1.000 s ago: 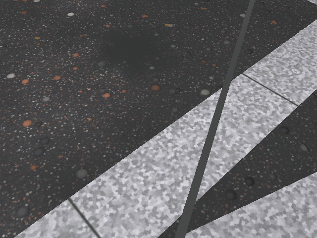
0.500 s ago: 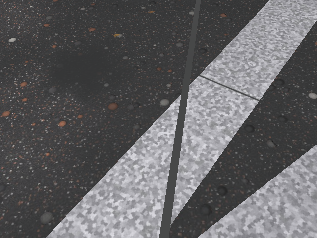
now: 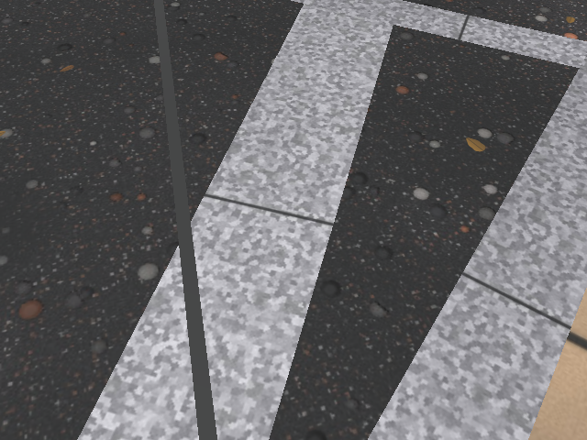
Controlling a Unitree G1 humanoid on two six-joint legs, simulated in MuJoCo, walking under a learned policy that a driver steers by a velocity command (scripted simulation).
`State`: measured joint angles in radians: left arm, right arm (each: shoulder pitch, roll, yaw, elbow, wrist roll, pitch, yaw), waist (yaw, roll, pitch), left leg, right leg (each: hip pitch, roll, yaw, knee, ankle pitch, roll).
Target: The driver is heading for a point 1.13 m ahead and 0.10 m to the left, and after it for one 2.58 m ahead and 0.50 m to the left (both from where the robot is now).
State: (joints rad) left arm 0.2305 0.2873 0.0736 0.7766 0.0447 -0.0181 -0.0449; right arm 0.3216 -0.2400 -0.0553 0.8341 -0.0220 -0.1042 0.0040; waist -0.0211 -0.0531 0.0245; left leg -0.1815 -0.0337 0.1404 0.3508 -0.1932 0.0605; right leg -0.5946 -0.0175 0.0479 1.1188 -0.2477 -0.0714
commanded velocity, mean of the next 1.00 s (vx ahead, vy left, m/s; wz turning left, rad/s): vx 0.50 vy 0.00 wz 0.12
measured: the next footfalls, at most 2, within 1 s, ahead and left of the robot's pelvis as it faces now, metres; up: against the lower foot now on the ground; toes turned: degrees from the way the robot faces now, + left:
right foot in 0.28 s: +0.29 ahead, -0.12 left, +0.00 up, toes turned -7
left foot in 0.82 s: +0.59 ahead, +0.06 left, +0.00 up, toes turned +11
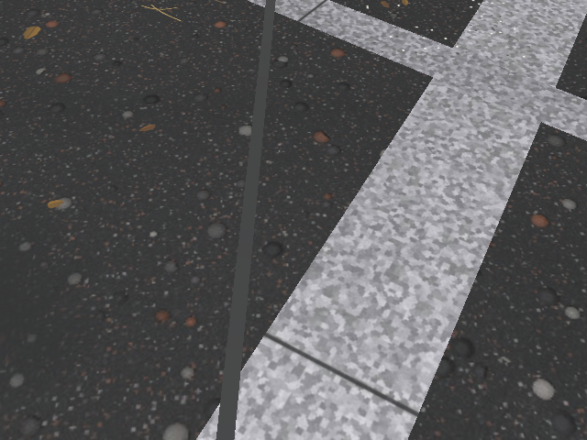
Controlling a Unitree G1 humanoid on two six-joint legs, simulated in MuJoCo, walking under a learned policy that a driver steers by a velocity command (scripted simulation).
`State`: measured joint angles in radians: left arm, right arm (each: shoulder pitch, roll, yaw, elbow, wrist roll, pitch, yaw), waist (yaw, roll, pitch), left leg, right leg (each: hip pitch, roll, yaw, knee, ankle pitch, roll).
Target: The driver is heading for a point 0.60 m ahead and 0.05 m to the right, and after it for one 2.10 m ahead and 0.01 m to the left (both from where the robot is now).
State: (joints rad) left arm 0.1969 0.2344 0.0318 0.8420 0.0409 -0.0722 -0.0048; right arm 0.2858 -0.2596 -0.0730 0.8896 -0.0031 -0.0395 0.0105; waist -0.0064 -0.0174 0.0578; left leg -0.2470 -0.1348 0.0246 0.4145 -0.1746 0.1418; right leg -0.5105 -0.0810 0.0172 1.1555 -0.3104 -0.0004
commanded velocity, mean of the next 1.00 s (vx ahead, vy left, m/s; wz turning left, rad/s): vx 0.41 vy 0.00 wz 0.14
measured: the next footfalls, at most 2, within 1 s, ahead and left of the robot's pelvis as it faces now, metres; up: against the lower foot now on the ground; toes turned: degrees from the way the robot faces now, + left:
right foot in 0.36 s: +0.39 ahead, -0.11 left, +0.00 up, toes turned +5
left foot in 0.86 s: +0.61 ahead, +0.09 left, +0.00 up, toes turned +8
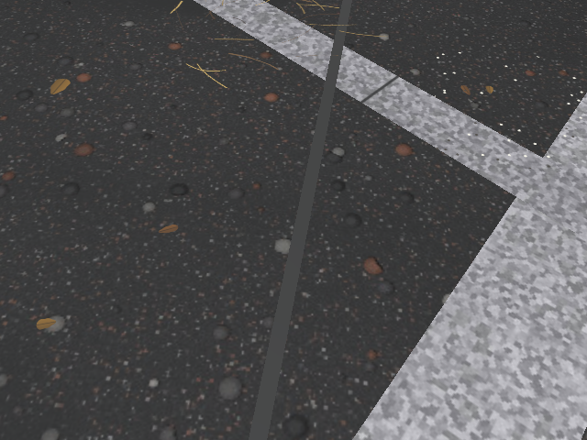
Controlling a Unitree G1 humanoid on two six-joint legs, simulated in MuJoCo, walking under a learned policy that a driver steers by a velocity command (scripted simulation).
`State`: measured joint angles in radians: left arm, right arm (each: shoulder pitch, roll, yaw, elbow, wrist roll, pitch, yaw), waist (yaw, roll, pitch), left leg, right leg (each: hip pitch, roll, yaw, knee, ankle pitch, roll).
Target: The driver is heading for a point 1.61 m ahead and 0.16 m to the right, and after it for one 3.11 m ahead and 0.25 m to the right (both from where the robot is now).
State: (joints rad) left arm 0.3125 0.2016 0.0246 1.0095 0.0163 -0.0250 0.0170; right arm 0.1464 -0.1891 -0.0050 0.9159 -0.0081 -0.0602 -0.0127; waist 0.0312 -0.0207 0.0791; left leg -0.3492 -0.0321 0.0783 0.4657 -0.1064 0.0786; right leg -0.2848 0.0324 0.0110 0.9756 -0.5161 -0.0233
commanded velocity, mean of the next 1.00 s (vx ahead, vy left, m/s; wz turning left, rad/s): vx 0.03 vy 0.00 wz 0.00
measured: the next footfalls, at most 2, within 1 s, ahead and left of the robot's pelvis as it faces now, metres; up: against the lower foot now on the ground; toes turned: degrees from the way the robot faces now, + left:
right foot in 0.22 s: +0.06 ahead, -0.13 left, +0.00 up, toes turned +0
